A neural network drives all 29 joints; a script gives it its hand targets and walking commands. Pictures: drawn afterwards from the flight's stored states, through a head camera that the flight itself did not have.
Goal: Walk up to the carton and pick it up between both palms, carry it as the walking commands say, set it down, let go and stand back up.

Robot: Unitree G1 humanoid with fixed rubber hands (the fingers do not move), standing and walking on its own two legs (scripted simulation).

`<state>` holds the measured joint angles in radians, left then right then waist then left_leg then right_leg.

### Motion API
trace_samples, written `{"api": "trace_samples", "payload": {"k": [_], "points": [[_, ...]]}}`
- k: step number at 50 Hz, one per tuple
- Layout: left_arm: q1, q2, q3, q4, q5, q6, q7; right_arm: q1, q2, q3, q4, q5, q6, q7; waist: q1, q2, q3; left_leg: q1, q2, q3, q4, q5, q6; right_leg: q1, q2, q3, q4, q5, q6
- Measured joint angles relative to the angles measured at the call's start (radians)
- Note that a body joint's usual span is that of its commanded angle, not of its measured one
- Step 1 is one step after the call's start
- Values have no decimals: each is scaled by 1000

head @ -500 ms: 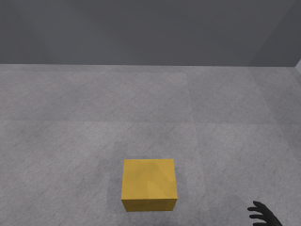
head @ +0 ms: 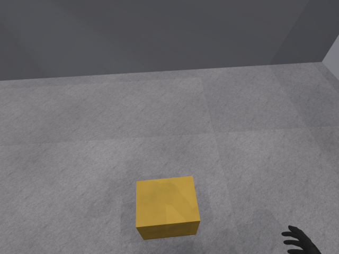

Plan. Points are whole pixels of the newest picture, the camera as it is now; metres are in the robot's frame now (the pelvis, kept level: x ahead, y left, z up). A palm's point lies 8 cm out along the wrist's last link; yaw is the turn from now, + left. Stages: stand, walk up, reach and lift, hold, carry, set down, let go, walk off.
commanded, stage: walk up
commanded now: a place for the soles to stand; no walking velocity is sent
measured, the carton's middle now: (167, 209) +0.42 +0.03 -0.62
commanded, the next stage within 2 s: stand in 0.42 s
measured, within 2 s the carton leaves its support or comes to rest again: neither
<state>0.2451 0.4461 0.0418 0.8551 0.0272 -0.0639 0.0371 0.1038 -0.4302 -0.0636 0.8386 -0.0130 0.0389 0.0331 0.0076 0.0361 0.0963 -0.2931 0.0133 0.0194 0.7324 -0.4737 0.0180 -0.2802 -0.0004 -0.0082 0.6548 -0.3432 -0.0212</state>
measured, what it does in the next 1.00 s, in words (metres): stands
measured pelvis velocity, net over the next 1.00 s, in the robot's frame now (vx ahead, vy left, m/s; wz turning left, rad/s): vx -0.01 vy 0.01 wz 0.00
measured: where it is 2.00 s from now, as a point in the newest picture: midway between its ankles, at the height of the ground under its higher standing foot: outside the picture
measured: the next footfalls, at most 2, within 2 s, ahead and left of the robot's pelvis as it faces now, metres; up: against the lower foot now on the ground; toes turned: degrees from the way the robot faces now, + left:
none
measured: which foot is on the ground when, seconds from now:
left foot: down 0.00-1.00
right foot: down 0.00-1.00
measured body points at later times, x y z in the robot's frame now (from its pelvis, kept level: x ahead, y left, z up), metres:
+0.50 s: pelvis +0.00 +0.02 +0.02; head +0.01 +0.02 +0.47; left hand +0.13 +0.34 -0.09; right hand +0.13 -0.30 -0.08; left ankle +0.00 +0.14 -0.72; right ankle +0.01 -0.11 -0.72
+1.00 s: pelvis -0.01 +0.01 -0.01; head +0.10 +0.01 +0.42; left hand +0.21 +0.31 -0.09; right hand +0.21 -0.28 -0.10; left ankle +0.00 +0.14 -0.72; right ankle +0.01 -0.11 -0.72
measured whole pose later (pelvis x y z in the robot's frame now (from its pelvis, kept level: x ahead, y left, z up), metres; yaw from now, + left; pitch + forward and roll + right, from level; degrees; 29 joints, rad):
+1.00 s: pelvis -0.01 +0.01 -0.01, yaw +0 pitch +4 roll +1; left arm -0.06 0.34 0.20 0.58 0.05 0.20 -0.09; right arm -0.04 -0.32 -0.16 0.54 -0.04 0.20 0.05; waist 0.00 0.00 0.19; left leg -0.44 0.02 0.02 0.73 -0.36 -0.02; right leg -0.46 -0.02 0.01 0.75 -0.35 0.01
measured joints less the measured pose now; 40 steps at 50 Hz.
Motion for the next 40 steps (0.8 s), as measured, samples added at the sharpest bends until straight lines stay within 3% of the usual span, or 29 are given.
{"api": "trace_samples", "payload": {"k": [3, 6, 18, 31, 36, 40], "points": [[-31, -5, -7, -5, -10, 12, -11, 19, -1, 3, 27, -4, -23, -7, -9, -5, -2, 43, 8, -6, -124, 181, -19, 2, -15, -3, 2, -2, 16], [-67, -20, -16, 14, -19, 21, -22, 24, 5, 18, 64, 2, -39, -7, -6, -9, -16, 62, 9, 0, -146, 159, -32, 30, -14, 2, -53, 24, 30], [-183, -33, -31, 142, -29, 32, -38, -53, 26, 46, 164, 10, -57, -19, -10, -39, -53, 148, 7, 20, -317, 237, -24, 113, -14, 18, -232, 121, 34], [-177, -37, -27, 217, -21, 37, -40, -78, 24, 43, 233, 8, -53, -21, 0, -37, -46, 177, 6, 24, -394, 286, -23, 141, -16, 22, -311, 173, 37], [-163, -71, 84, -137, 46, 161, -104, -9, 63, -84, -117, -50, 56, 34, 24, -40, 38, 89, 2, 17, -263, 239, -24, 50, -21, 18, -169, 117, 37], [-176, -95, 134, -258, 74, 227, -128, -31, 84, -120, -245, -78, 120, 43, 8, -37, 112, 52, 0, 6, -203, 218, -27, 17, -24, 9, -109, 92, 35]]}}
